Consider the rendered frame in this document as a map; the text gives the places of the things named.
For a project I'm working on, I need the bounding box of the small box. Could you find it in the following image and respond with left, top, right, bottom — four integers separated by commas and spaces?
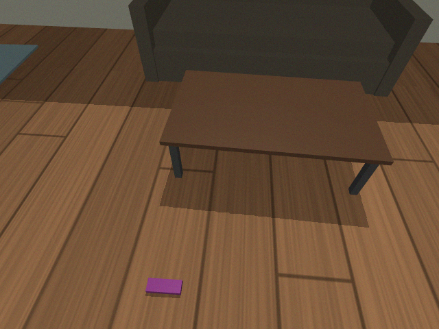
145, 278, 182, 295

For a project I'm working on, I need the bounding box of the coffee table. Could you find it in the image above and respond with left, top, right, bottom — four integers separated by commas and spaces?
159, 70, 394, 195

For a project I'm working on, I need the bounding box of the sofa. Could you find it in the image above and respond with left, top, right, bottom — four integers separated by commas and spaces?
128, 0, 433, 97

